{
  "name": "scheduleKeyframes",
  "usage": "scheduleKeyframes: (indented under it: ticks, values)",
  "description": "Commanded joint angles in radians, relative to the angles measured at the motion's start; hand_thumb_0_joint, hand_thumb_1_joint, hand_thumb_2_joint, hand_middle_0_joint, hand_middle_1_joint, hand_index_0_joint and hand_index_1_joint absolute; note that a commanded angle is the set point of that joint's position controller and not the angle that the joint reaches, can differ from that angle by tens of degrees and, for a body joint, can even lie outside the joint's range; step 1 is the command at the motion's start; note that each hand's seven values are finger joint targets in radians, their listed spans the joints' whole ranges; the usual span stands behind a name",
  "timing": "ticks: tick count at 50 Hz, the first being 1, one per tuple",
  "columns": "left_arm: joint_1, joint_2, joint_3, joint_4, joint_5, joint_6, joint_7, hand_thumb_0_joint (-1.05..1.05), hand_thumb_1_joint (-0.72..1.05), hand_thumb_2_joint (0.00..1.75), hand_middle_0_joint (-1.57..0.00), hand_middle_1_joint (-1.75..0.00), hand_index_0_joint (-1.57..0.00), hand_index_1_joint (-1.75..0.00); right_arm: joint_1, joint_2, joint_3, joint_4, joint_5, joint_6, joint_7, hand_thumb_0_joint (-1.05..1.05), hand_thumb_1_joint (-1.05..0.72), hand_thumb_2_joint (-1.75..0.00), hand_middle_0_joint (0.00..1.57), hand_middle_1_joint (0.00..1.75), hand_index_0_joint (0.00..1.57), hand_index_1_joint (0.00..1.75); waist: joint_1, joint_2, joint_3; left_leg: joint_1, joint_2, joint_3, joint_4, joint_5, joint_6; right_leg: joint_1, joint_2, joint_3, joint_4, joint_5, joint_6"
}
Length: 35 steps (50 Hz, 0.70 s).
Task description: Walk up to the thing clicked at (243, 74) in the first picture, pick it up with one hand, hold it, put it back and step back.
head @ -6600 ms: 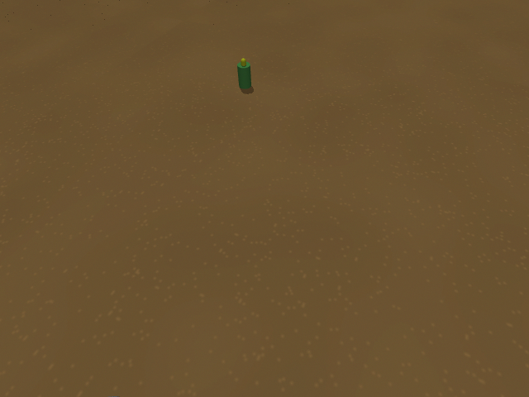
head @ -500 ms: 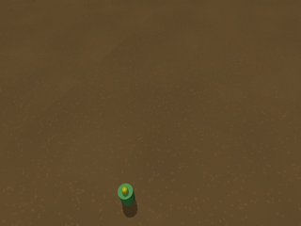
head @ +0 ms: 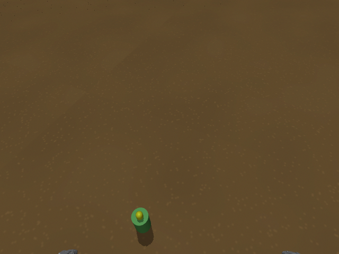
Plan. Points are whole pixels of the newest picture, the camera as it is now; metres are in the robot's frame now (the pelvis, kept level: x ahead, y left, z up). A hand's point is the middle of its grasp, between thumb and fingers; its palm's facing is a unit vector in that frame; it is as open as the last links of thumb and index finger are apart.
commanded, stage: stand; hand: left
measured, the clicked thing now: (141, 219) +0.37 +0.19 -0.68
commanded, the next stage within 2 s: none
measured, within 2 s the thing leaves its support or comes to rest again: neither
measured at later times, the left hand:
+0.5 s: hand out of the picture +0.07 +0.24 -0.16, palm faces -0.02 -0.94 -0.34, open 7.3 cm
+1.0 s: hand out of the picture +0.08 +0.24 -0.16, palm faces -0.03 -0.94 -0.34, open 7.3 cm
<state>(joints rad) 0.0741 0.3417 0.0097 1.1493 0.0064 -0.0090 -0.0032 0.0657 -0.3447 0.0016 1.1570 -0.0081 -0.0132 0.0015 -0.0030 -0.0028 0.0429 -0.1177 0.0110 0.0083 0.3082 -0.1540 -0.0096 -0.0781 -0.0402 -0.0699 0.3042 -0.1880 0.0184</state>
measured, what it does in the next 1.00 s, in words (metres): stands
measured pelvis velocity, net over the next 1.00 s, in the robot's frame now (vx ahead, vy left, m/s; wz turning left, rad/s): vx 0.00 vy -0.01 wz -0.01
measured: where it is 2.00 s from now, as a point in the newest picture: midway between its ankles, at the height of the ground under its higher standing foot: outside the picture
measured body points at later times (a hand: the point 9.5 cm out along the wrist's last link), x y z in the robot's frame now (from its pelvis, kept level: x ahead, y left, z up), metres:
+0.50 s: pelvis +0.00 -0.01 +0.00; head +0.00 -0.01 +0.45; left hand +0.07 +0.29 -0.13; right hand +0.07 -0.31 -0.14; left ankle +0.01 +0.12 -0.75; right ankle -0.01 -0.13 -0.75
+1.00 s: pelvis +0.00 -0.01 +0.00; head +0.01 -0.02 +0.45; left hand +0.08 +0.28 -0.13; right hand +0.08 -0.31 -0.14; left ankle +0.01 +0.12 -0.75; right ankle -0.01 -0.13 -0.75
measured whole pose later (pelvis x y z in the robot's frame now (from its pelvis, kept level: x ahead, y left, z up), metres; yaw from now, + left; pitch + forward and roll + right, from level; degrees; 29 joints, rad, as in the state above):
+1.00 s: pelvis +0.00 -0.01 +0.00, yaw +0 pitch -2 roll +0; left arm 0.11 0.35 0.00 1.13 0.01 -0.01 0.00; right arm 0.10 -0.35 0.01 1.15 -0.01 -0.01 0.00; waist 0.00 0.01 0.04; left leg -0.11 0.03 0.01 0.30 -0.16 -0.03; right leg -0.08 -0.02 -0.07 0.31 -0.20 0.00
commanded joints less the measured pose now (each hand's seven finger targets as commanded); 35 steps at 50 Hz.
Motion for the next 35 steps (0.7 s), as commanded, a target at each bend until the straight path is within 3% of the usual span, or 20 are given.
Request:
scheduleKeyframes:
  ticks: [1, 11, 18, 29, 35]
  values:
    - [-0.039, 0.213, 0.033, -0.056, 0.002, -0.020, 0.011, 0.00, 0.90, 0.90, -0.20, -0.30, -0.20, -0.30, -0.052, -0.215, -0.036, -0.060, 0.002, -0.019, -0.010, 0.00, -0.90, -0.90, 0.20, 0.30, 0.20, 0.30, -0.001, 0.014, -0.087, 0.019, 0.129, -0.095, -0.046, 0.180, 0.014, 0.008, -0.108, 0.098, -0.051, 0.119, -0.025]
    - [-0.025, 0.219, 0.030, -0.061, 0.001, -0.022, 0.011, 0.00, 0.90, 0.90, -0.20, -0.30, -0.20, -0.30, -0.044, -0.216, -0.037, -0.060, 0.001, -0.018, -0.007, 0.00, -0.90, -0.90, 0.20, 0.30, 0.20, 0.30, 0.001, -0.005, -0.083, 0.024, 0.129, -0.093, -0.043, 0.171, 0.017, -0.004, -0.110, 0.103, -0.057, 0.116, -0.028]
    - [-0.018, 0.217, 0.029, -0.058, 0.000, -0.019, 0.010, 0.00, 0.90, 0.90, -0.20, -0.30, -0.20, -0.30, -0.027, -0.212, -0.034, -0.055, -0.001, -0.016, -0.006, 0.00, -0.90, -0.90, 0.20, 0.30, 0.20, 0.30, -0.002, 0.004, -0.042, -0.015, 0.116, -0.093, -0.058, 0.053, 0.013, -0.030, -0.105, 0.109, -0.073, 0.022, -0.028]
    - [-0.007, 0.220, 0.028, -0.069, 0.000, -0.020, 0.010, 0.00, 0.90, 0.90, -0.20, -0.30, -0.20, -0.30, -0.019, -0.216, -0.035, -0.059, -0.002, -0.017, -0.006, 0.00, -0.90, -0.90, 0.20, 0.30, 0.20, 0.30, 0.001, 0.008, -0.067, 0.011, 0.125, -0.096, -0.038, 0.133, 0.013, -0.024, -0.106, 0.112, -0.056, 0.086, -0.036]
    - [-0.008, 0.226, 0.028, -0.066, 0.000, -0.020, 0.011, 0.00, 0.90, 0.90, -0.20, -0.30, -0.20, -0.30, -0.009, -0.213, -0.031, -0.059, -0.001, -0.014, -0.008, 0.00, -0.90, -0.90, 0.20, 0.30, 0.20, 0.30, -0.002, -0.003, -0.065, 0.015, 0.126, -0.091, -0.036, 0.116, 0.016, -0.026, -0.108, 0.118, -0.056, 0.086, -0.035]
